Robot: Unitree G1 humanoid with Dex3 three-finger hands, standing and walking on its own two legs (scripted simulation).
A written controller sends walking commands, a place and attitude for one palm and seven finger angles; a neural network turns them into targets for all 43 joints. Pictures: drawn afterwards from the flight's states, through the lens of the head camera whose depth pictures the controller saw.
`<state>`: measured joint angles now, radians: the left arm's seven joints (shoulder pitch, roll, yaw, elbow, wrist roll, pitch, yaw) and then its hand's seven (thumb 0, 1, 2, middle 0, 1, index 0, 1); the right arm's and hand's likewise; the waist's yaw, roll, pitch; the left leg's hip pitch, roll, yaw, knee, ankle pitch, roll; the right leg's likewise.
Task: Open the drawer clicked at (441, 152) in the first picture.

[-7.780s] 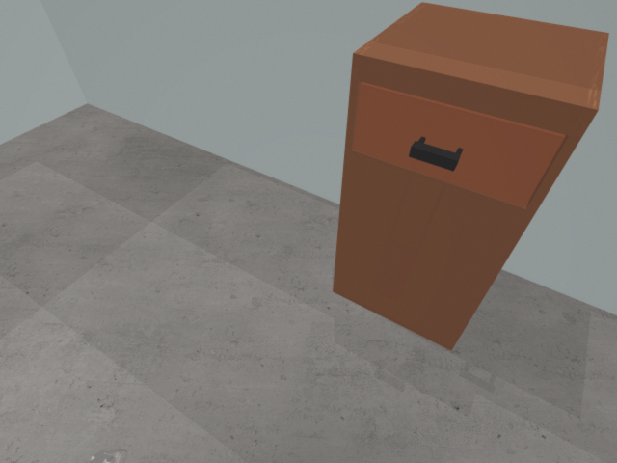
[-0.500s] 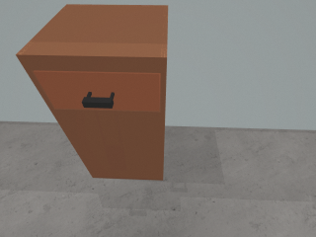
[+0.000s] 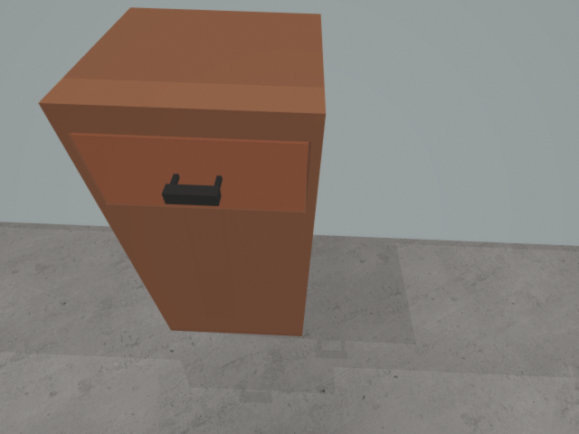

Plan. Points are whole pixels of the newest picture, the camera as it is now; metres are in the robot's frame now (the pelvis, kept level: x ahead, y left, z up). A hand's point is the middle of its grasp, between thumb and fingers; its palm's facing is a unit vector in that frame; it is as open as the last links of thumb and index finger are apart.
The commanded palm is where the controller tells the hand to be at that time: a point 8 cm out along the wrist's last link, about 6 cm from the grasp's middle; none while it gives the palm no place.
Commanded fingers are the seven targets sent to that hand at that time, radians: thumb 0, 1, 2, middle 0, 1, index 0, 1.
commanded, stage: raise the hand with hooked fingers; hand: left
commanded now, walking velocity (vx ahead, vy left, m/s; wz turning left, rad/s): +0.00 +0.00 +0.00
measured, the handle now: (194, 187) +0.54 +0.22 +0.00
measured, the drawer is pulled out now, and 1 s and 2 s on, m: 0.00 0.00 0.00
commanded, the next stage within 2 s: move the hooked fingers above the handle in 1.86 s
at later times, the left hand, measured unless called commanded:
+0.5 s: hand out of the picture +0.13 +0.20 -0.06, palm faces -0.04 -0.10 -0.99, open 9.3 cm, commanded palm +0.15 +0.21 +0.02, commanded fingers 0.00 0.25 0.62 -0.25 -0.72 -0.25 -0.72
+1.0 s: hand (161, 319) +0.25 +0.19 +0.04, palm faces +0.13 -0.06 -0.99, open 12.2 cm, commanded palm +0.23 +0.20 +0.10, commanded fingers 0.00 -0.34 0.37 -0.29 -1.10 -0.29 -1.10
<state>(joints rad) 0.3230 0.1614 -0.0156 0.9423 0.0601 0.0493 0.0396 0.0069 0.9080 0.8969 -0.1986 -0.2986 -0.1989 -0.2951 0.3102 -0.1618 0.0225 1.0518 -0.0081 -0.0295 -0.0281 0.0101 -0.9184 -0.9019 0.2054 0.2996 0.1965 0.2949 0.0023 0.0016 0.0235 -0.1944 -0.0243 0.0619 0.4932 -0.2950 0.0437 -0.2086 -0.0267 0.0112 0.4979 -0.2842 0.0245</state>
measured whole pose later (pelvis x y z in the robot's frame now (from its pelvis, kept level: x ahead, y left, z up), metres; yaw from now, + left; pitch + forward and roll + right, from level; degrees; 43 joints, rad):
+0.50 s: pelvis -0.02 -0.05 -0.05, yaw +2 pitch +11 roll +2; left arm 0.49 0.39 -0.04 -0.05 1.10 -0.11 0.46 0.00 0.45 0.71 -0.25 -0.58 -0.26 -0.58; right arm 0.05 -0.26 -0.04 0.50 -0.10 0.05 0.03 0.01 -0.91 -0.90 0.20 0.30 0.20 0.30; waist 0.14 -0.03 -0.10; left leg -0.65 0.02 0.02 0.91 -0.44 -0.02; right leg -0.67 0.00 -0.04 0.95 -0.47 -0.05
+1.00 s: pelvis +0.00 -0.04 -0.02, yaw -1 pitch +7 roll +2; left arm 0.28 0.44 0.02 -0.11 0.99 -0.09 0.33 0.00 -0.12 0.46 -0.30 -0.95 -0.30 -0.95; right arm 0.17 -0.30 -0.07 0.62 -0.06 0.06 -0.03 0.01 -0.91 -0.90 0.20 0.30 0.19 0.29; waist 0.06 0.05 -0.06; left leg -0.42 -0.01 -0.02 0.68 -0.37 -0.02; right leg -0.47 0.02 0.02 0.74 -0.38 -0.04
